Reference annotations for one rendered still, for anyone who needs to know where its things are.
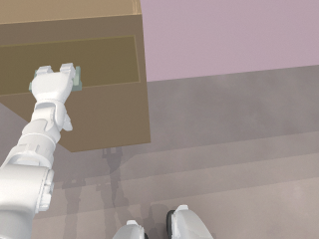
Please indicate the drawer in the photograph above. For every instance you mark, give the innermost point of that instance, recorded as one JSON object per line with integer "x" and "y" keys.
{"x": 103, "y": 61}

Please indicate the cabinet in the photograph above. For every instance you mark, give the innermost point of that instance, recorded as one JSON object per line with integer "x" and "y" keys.
{"x": 102, "y": 116}

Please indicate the left robot forearm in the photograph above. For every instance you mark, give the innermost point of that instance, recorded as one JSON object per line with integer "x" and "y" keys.
{"x": 40, "y": 136}

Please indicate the left robot hand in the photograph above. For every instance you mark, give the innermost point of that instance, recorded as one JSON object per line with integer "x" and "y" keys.
{"x": 49, "y": 85}

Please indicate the left robot shin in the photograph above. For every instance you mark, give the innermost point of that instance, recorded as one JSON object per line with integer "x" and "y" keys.
{"x": 132, "y": 222}

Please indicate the left robot thigh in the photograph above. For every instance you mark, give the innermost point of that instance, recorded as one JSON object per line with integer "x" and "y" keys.
{"x": 130, "y": 231}

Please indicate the handle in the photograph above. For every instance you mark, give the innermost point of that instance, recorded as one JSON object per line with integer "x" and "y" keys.
{"x": 77, "y": 84}

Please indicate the left robot upper arm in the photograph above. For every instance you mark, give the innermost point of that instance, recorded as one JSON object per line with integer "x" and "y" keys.
{"x": 24, "y": 191}

